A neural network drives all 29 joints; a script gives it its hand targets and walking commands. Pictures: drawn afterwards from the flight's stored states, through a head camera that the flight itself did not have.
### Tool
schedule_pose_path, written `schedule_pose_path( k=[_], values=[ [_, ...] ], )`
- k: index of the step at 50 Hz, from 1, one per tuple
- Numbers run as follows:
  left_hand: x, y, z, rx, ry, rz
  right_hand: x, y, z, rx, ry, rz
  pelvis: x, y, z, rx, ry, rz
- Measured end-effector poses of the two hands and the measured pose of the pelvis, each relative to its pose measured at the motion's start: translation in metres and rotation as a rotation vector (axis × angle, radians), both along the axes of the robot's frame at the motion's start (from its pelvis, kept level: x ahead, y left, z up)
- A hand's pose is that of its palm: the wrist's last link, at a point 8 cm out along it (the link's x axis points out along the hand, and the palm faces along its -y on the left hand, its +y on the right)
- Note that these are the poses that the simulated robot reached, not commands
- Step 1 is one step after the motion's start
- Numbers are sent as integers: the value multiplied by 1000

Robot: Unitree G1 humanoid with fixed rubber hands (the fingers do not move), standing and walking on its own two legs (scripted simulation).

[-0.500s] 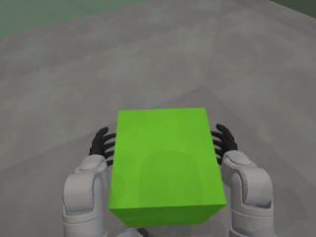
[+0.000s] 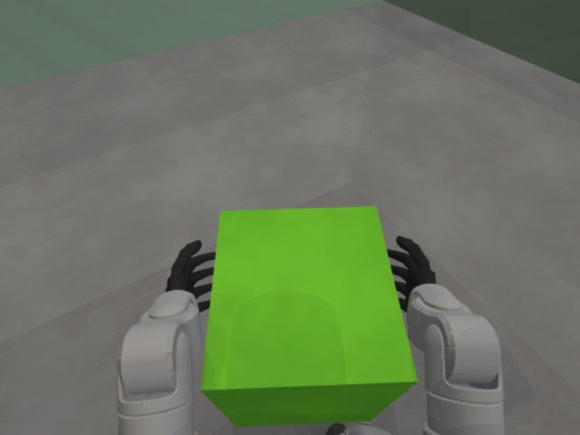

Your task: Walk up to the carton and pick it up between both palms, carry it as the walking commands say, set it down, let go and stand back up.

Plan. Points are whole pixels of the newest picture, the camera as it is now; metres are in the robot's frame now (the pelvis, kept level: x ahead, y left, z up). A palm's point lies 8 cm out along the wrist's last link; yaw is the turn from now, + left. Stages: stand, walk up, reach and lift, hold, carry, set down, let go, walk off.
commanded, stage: carry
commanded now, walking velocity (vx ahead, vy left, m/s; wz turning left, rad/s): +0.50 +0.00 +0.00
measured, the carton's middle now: (301, 324) +0.27 +0.00 +0.02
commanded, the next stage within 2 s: none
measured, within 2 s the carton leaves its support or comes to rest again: neither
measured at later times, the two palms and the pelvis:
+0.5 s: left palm (212, 138) +0.59 +0.14 +0.10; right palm (372, 138) +0.59 -0.15 +0.09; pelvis +0.32 +0.00 +0.00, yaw +1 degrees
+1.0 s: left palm (226, 101) +0.74 +0.13 +0.08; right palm (363, 101) +0.73 -0.16 +0.08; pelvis +0.46 -0.01 +0.00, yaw -1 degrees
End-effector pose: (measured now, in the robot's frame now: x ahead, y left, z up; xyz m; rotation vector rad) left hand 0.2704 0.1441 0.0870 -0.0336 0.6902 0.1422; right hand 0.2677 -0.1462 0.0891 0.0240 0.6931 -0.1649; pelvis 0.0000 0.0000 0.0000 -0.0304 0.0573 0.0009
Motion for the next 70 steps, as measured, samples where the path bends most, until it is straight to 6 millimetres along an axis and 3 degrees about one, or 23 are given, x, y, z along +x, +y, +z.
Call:
schedule_pose_path(
  k=[4,8,13,21,26,30,34,41,48,58,70],
  values=[
    [61,-10,-13,26,-4,34,72,-10,-19,28,-4,33,65,-18,-20,4,-11,41],
    [102,-12,-21,27,90,73,123,-12,-29,37,90,65,108,-29,-6,21,5,61],
    [154,-13,-8,22,104,101,180,-12,-19,30,103,95,163,-35,12,60,20,55],
    [263,-12,16,30,11,47,274,-12,4,39,10,43,263,-19,16,76,6,33],
    [335,0,4,12,-18,5,335,0,-2,22,-18,0,331,1,-4,46,-22,-2],
    [375,5,-14,-30,44,4,370,5,-13,-8,43,-10,361,8,-4,54,0,-22],
    [398,3,-18,-27,77,-10,391,3,-15,-12,76,-22,383,9,3,43,10,-30],
    [434,-3,-5,-4,34,-1,431,-3,-7,2,34,-8,425,0,3,41,12,-13],
    [461,-11,-1,-1,14,2,459,-11,-5,11,14,-9,451,-8,0,36,18,-13],
    [471,-18,-9,4,24,-11,466,-18,-12,4,24,-12,463,-14,-3,37,9,-17],
    [459,-19,-14,10,23,-23,453,-19,-16,-2,24,-14,452,-13,-5,36,-5,-22]
  ],
)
